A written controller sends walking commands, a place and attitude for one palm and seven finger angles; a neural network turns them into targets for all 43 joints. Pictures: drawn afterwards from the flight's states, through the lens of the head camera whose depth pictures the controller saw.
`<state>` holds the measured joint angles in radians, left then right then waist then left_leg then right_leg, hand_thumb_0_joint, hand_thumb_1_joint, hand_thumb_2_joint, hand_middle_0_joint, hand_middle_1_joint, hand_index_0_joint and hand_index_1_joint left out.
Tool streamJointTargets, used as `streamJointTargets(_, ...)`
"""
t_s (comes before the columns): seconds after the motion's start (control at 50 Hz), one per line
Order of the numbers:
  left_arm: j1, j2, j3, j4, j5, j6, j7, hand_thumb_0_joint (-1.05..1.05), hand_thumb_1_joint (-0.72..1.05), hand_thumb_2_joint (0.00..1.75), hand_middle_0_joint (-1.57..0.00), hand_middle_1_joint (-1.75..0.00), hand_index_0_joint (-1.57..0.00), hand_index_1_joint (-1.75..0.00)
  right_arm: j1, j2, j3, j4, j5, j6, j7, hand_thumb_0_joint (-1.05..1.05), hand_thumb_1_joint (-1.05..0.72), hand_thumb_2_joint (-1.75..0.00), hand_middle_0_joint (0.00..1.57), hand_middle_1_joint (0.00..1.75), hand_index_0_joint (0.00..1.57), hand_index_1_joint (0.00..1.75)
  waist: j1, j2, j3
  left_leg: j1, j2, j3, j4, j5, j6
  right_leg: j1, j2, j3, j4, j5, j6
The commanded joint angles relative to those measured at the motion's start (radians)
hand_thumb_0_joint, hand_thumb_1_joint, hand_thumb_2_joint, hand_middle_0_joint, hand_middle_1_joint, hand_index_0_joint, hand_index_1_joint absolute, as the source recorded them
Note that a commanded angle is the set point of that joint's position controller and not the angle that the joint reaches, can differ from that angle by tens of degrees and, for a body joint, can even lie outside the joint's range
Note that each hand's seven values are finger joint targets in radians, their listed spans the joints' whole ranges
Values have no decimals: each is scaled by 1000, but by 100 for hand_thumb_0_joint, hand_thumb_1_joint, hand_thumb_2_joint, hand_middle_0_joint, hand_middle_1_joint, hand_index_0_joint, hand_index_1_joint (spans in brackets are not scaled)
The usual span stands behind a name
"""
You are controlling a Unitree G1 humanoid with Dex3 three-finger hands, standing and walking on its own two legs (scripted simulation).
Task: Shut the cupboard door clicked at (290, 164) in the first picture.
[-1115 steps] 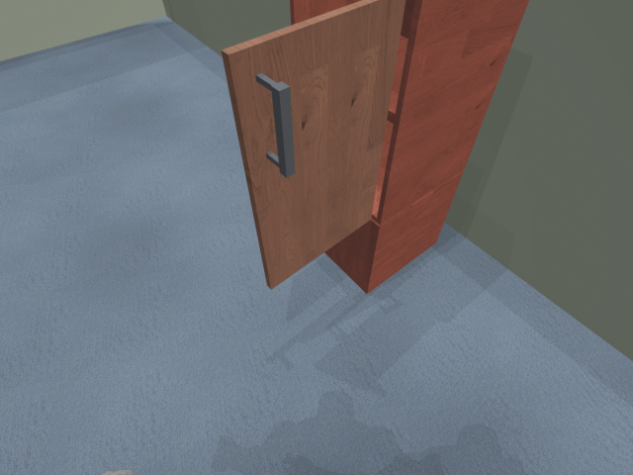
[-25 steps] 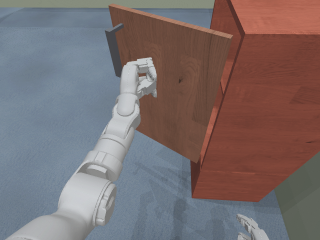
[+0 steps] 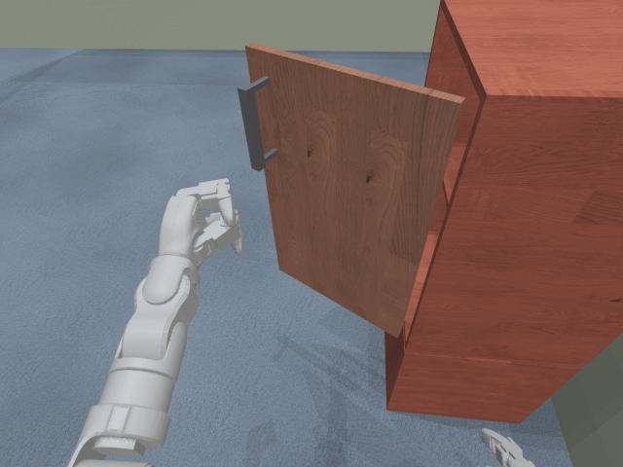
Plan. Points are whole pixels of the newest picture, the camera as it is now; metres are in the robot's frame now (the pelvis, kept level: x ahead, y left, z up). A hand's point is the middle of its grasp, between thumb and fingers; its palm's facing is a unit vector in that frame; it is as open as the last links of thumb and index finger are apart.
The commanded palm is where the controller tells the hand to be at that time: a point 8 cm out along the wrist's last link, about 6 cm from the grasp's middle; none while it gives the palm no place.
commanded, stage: draw the hand back to the body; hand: left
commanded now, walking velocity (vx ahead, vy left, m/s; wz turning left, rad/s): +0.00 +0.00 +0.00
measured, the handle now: (260, 125) +0.64 +0.13 +0.13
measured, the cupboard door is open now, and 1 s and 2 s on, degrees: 60 60 60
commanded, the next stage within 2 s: step back with the hand held close in 1.12 s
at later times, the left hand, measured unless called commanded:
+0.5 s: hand (91, 289) +0.25 +0.24 +0.17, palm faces +0.31 -0.90 -0.31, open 4.3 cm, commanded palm +0.20 +0.29 +0.17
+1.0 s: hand out of the picture +0.19 +0.31 +0.16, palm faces +0.50 -0.78 -0.38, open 7.3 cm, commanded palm +0.14 +0.34 +0.18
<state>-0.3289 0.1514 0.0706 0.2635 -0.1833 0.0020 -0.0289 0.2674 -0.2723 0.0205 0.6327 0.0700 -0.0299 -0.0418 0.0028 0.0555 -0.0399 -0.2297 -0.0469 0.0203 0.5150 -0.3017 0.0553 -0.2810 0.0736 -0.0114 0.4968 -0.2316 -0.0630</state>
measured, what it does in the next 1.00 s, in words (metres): stands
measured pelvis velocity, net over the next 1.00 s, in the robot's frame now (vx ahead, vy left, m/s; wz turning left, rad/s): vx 0.01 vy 0.04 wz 0.05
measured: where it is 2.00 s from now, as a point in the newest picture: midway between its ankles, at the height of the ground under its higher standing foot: outside the picture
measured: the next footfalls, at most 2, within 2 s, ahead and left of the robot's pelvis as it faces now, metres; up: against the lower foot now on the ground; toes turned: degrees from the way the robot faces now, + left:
none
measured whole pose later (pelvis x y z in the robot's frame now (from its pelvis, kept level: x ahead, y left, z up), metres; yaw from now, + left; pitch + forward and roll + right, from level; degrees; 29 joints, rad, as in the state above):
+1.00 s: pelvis +0.01 +0.04 +0.01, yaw +3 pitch -3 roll -1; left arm 0.44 0.32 0.33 -0.36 -0.06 -0.09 0.11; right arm 0.19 -0.24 0.02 0.62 0.02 -0.04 -0.04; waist 0.08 0.08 0.00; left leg -0.09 -0.10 -0.02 0.40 -0.26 0.09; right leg -0.12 0.02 -0.04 0.38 -0.21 -0.01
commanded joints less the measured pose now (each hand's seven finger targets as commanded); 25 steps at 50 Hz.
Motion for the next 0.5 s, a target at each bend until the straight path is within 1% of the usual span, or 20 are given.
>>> streamJointTargets(0.0,-249,160,78,-336,-9,-10,-7,0,90,90,-119,-138,-119,-138,-178,-69,-11,-193,3,-69,-5,0,-90,-90,20,30,20,30,32,-70,-217,47,20,-26,-87,178,-10,162,-67,23,-65,175,40)
streamJointTargets(0.02,-210,148,67,-361,-10,12,-15,0,90,90,-116,-135,-116,-135,-187,-68,-11,-200,5,-63,-2,0,-90,-90,20,30,20,30,34,-102,-209,48,20,-27,-92,180,-11,169,-66,19,-66,179,42)
streamJointTargets(0.04,-132,182,4,-436,65,-53,22,0,90,90,-113,-132,-113,-132,-202,-46,-8,-190,-22,-52,-4,0,-90,-90,20,30,20,30,15,-103,-79,20,23,-38,-127,163,-10,138,-86,51,-119,150,54)
streamJointTargets(0.06,-35,178,29,-391,72,-69,40,0,90,90,-111,-129,-111,-129,-197,-48,-10,-182,-27,-40,-1,0,-90,-90,20,30,20,30,17,-152,-57,8,27,-43,-133,146,-10,152,-88,51,-129,130,58)
streamJointTargets(0.08,41,189,43,-396,73,-68,44,0,90,90,-108,-126,-108,-126,-205,-51,-11,-189,-27,-27,1,0,-90,-90,20,30,20,30,29,-175,-47,-8,30,-40,-131,150,-7,171,-95,59,-137,140,64)
streamJointTargets(0.1,71,192,46,-440,77,-73,47,0,90,90,-105,-123,-105,-123,-205,-45,-6,-193,-28,-12,2,0,-90,-90,20,30,20,30,28,-152,-71,16,33,-40,-138,169,-8,195,-95,56,-132,158,56)
streamJointTargets(0.12,68,195,43,-478,84,-81,50,0,90,90,-102,-120,-102,-120,-208,-42,-5,-196,-29,-1,3,0,-90,-90,20,30,20,30,21,-128,-81,41,35,-39,-143,184,-9,199,-91,53,-136,170,51)
streamJointTargets(0.16,82,203,43,-578,98,-96,58,0,90,90,-97,-114,-97,-114,-204,-39,-4,-205,-35,9,7,0,-90,-90,20,30,20,30,19,-32,-117,88,36,-45,-153,230,-18,213,-84,38,-130,200,39)
streamJointTargets(0.18,102,217,48,-609,101,-97,62,0,90,90,-94,-111,-94,-111,-205,-42,-5,-205,-39,10,6,0,-90,-90,20,30,20,30,20,-15,-120,104,38,-46,-153,251,-17,219,-82,38,-137,215,38)
streamJointTargets(0.2,92,233,62,-669,106,-104,70,0,90,90,-92,-108,-92,-108,-207,-39,-4,-210,-39,12,5,0,-90,-90,20,30,20,30,18,44,-149,131,40,-53,-158,280,-24,230,-80,34,-133,226,32)
streamJointTargets(0.24,92,236,60,-738,117,-110,84,0,90,90,-86,-102,-86,-102,-207,-36,0,-209,-44,9,4,0,-90,-90,20,30,20,30,11,79,-159,172,46,-67,-163,321,-36,225,-72,22,-136,231,28)
streamJointTargets(0.28,126,254,67,-783,122,-111,96,0,90,90,-81,-96,-81,-96,-212,-44,0,-207,-49,3,1,0,-90,-90,20,30,20,30,11,57,-142,184,50,-81,-166,348,-41,222,-67,17,-146,227,26)
streamJointTargets(0.3,145,247,66,-800,124,-113,102,0,90,90,-78,-93,-78,-93,-212,-42,1,-208,-50,0,0,0,-90,-90,20,30,20,30,12,60,-146,198,55,-94,-173,374,-51,222,-64,10,-142,223,24)
streamJointTargets(0.32,170,241,62,-802,126,-111,106,0,90,90,-75,-90,-75,-90,-212,-44,1,-206,-51,-3,-1,0,-90,-90,20,30,20,30,11,44,-126,199,59,-102,-176,385,-59,212,-61,4,-142,214,25)
streamJointTargets(0.34,212,247,79,-801,126,-110,112,0,90,90,-72,-87,-72,-87,-207,-46,-1,-203,-55,-5,-1,0,-90,-90,20,30,20,30,16,28,-135,208,60,-106,-176,411,-64,218,-60,0,-140,222,25)
streamJointTargets(0.38,348,258,114,-748,124,-99,114,0,90,90,-67,-81,-67,-81,-208,-51,-5,-196,-56,3,-1,0,-90,-90,20,30,20,30,28,-26,-88,180,62,-102,-177,435,-68,227,-59,-2,-148,234,24)
streamJointTargets(0.4,373,247,117,-750,121,-98,111,0,90,90,-64,-78,-64,-78,-206,-47,-4,-197,-55,10,1,0,-90,-90,20,30,20,30,27,-52,-80,173,62,-100,-178,441,-73,231,-62,-6,-145,243,26)
streamJointTargets(0.44,442,268,160,-738,120,-97,110,0,90,90,-58,-72,-58,-72,-208,-50,-8,-195,-55,23,3,0,-90,-90,20,30,20,30,33,-71,-56,149,64,-102,-182,436,-81,236,-63,-9,-145,239,26)
streamJointTargets(0.46,476,276,182,-749,119,-100,109,0,90,90,-56,-69,-56,-69,-209,-50,-12,-199,-55,27,5,0,-90,-90,20,30,20,30,37,-58,-57,143,65,-103,-180,445,-84,242,-65,-8,-142,242,26)
streamJointTargets(0.48,530,303,218,-737,117,-99,108,0,90,90,-53,-66,-53,-66,-210,-55,-16,-195,-55,30,5,0,-90,-90,20,30,20,30,47,-44,-57,134,65,-99,-176,462,-85,256,-66,-5,-144,253,24)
